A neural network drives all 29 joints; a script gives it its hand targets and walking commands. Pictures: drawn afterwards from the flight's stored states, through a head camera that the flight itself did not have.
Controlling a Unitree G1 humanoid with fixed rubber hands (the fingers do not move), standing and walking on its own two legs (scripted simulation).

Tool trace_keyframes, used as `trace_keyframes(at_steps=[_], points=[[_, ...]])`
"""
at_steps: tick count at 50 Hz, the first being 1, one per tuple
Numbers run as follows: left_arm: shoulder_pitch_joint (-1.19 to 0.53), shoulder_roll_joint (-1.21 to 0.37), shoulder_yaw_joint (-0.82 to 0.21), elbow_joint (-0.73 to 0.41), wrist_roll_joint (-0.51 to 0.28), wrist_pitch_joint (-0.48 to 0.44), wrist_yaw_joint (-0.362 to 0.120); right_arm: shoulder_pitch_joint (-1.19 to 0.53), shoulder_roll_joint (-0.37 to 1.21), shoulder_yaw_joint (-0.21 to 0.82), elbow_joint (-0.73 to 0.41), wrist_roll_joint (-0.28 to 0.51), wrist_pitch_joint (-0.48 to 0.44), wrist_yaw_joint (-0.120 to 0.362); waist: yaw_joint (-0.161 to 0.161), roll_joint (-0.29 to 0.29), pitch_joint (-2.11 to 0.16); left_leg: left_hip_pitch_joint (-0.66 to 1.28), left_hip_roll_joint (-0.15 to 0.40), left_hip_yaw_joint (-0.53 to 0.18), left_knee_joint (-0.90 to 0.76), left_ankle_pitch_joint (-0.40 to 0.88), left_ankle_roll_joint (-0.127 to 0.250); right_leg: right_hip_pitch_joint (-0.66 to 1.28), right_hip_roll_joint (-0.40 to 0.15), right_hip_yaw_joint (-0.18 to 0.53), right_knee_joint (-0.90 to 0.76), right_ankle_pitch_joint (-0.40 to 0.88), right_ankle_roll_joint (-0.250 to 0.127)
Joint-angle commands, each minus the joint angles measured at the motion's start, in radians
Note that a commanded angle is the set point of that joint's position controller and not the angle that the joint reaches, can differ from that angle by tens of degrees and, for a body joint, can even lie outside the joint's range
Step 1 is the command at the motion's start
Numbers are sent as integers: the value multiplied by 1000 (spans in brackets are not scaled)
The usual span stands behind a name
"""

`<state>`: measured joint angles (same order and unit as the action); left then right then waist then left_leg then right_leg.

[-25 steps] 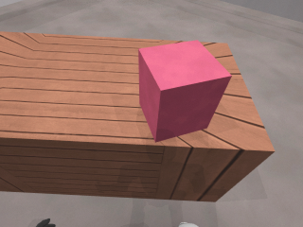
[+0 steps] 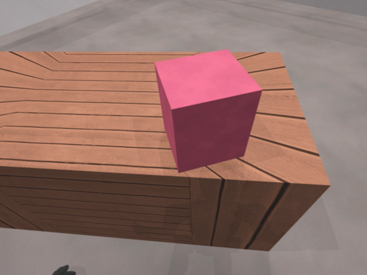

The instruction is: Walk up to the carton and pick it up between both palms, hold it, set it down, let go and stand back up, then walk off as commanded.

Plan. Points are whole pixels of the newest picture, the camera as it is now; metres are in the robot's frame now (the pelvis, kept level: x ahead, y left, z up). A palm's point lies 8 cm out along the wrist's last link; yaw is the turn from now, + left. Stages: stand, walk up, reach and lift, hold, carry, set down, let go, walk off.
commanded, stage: walk up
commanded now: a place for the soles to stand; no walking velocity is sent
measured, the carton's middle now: (202, 112) +0.55 -0.04 +0.04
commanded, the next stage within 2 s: none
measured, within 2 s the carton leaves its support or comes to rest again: neither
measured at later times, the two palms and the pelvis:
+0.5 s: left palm out of the picture +0.12 +0.33 -0.08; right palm out of the picture +0.10 -0.32 -0.09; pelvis +0.01 +0.01 +0.00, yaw +0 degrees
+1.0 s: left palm (78, 260) +0.20 +0.27 -0.08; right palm out of the picture +0.14 -0.38 -0.09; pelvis +0.08 -0.05 -0.01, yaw -1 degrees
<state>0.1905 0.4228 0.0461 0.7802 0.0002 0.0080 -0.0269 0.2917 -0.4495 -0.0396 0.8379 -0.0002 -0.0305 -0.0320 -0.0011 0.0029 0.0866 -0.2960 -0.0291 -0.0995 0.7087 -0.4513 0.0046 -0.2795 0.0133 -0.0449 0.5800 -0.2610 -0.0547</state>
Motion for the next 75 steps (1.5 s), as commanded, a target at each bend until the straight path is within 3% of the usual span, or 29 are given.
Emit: trace_keyframes(at_steps=[1, 2, 4, 7, 10, 20, 29, 30, 31, 34, 36, 37, 39, 41, 43, 45, 46, 47, 48, 49, 51, 54, 57, 60, 68, 72, 73, 74, 75], points=[[-53, 119, 21, -74, 2, 9, -5, 67, -190, -58, 0, -48, -48, -22, -29, 5, -121, 207, 161, -135, -345, 284, 63, -97, -100, 146, 8, 66, -6], [-38, 92, 12, -59, -13, 10, -2, -28, -202, -48, -34, -55, -51, -18, 13, 138, -63, 110, 265, -338, -428, 195, 113, -117, -25, 132, 49, -93, 33], [10, 152, 33, -22, -1, 15, -5, -126, -220, -46, -57, -42, -46, -8, 29, 122, -44, -98, 307, -309, -434, -15, 196, 53, -33, 122, 124, -230, 33], [33, 145, 32, 4, 9, -4, -13, -150, -172, -25, -60, -39, -33, 4, 39, 150, -50, -91, 183, -132, -366, -12, 87, 120, -50, 110, -102, -81, 8], [10, 142, 30, 8, 12, -15, -4, -134, -151, -15, -47, -26, -34, 7, 25, 122, -117, -33, 126, -94, -301, 121, 41, 152, -94, 156, -171, 31, 6], [-66, 160, 26, 34, 14, -30, 2, -105, -159, -11, -4, -15, -24, 10, -2, -73, -140, 65, 98, -61, -234, 273, 51, 96, -140, 203, -214, 57, -16], [-88, 157, 25, 39, 7, -23, 9, -110, -148, -8, 4, -20, -28, 8, 10, -48, -194, 94, 112, -51, -233, 412, 46, 148, -145, 166, -156, 194, -20], [-26, 213, 73, -6, 25, -30, -15, 0, -215, -49, -26, -26, -38, 24, 1, -79, -275, 128, 101, -69, -205, -13, 109, 142, -110, 178, -115, -236, -48], [-23, 220, 76, -1, 37, -30, -22, 2, -234, -63, -23, -38, -41, 26, 0, -54, -195, 66, 118, -130, -237, -222, 135, 63, -124, 224, -113, -432, -59], [-45, 191, 72, -23, 38, -30, -38, 23, -256, -76, -31, -47, -45, 36, -15, 45, -75, 83, 174, -247, -366, -380, 161, -137, -73, 190, -77, -441, -12], [-72, 163, 64, -34, 38, -44, -35, 67, -273, -87, -25, -39, -56, 32, -47, 127, -32, 291, 282, -354, -409, -115, 204, -293, -18, 72, 72, -146, 12], [-87, 157, 64, -46, 41, -54, -29, 98, -272, -90, -18, -36, -62, 28, -65, 143, -51, 445, 336, -382, -366, 245, 235, -396, -20, 58, 130, -149, 21], [-124, 155, 62, -78, 42, -63, -19, 188, -280, -100, 2, -30, -60, 19, -104, 162, -148, 650, 371, -354, -258, 791, 261, -475, -35, 56, 180, -296, 24], [-91, 169, 70, -84, 34, -58, -26, 138, -254, -94, -34, -32, -55, 16, -81, 125, -148, 485, 311, -275, -272, 633, 227, -345, -24, 61, 154, -283, 28], [-19, 172, 75, -64, 24, -49, -45, -10, -290, -108, -72, -31, -51, 21, -28, 182, -63, 181, 281, -197, -352, 148, 213, -160, -58, 51, 81, -189, 15], [85, 155, 76, -1, 22, -67, -40, -113, -236, -82, -96, -20, -42, 38, 30, 191, -7, -43, 167, -39, -276, 69, 144, 74, -8, -25, -76, 29, 17], [164, 171, 84, 34, 24, -74, -28, -125, -186, -67, -105, -21, -37, 39, 68, 127, -29, -175, 119, 19, -157, 122, 103, 246, 9, -31, -71, 112, 10], [300, 228, 111, 63, 25, -81, -9, -137, -139, -52, -118, -23, -32, 42, 142, -43, -59, -282, 30, 101, 118, 124, 65, 368, -98, 159, -174, 60, -12], [355, 320, 127, 59, 32, -90, 4, -111, -96, -35, -133, -19, -25, 35, 138, -222, -58, -388, -68, 73, 324, -105, 36, 346, -342, 580, -356, -107, -73], [265, 348, 127, 31, 40, -89, 11, -51, -155, -54, -99, -18, -7, 28, 88, -111, -53, -346, -35, -24, 376, -124, 37, 273, -402, 666, -409, -288, -110], [140, 345, 128, -4, 36, -86, 16, 27, -211, -69, -70, -24, 6, 39, 35, -64, 9, -303, 32, -15, 380, -79, 48, 143, -378, 640, -429, -423, -96], [120, 244, 90, -30, 17, -110, 20, 45, -167, -64, -58, -16, 2, 54, 2, -80, 45, -241, 73, -12, 349, 47, 39, 91, -266, 365, -336, 138, -66], [181, 199, 66, -39, 1, -117, 36, 36, -126, -56, -51, -20, 20, 51, 10, -79, 2, -195, 49, 14, 279, 134, 18, 137, -232, 221, -227, 654, -66], [205, 201, 59, -42, -5, -109, 48, -18, -118, -44, -61, -7, 33, 41, 21, -137, -21, -176, 46, 52, 223, 173, 13, 152, -207, 161, -177, 812, -46], [170, 224, 55, -55, -1, -71, 51, -79, -108, -40, -48, -8, 27, 36, 50, -196, -24, -68, 61, 98, -15, 166, 17, 115, -214, 164, -66, 622, -109], [81, 208, 39, -66, -4, -47, 43, -12, -111, -54, -10, -26, 10, 30, -15, -115, -60, 145, 40, 100, -262, 282, 42, -26, -186, 151, -1, 279, -69], [73, 170, 25, -69, -5, -43, 42, -7, -136, -59, -2, -33, 1, 26, -21, -31, -50, 177, 87, 32, -310, 306, 59, -78, -160, 149, 31, 155, -33], [78, 127, 12, -71, -14, -40, 40, -26, -177, -64, -8, -43, -7, 22, -6, 123, -70, 142, 218, -161, -374, 305, 92, -86, -74, 103, 106, -28, 6], [89, 112, 4, -58, -22, -31, 40, -85, -191, -55, -33, -39, -12, 22, 20, 183, -46, 63, 305, -330, -431, 188, 142, -95, 0, 69, 132, -215, 28]])
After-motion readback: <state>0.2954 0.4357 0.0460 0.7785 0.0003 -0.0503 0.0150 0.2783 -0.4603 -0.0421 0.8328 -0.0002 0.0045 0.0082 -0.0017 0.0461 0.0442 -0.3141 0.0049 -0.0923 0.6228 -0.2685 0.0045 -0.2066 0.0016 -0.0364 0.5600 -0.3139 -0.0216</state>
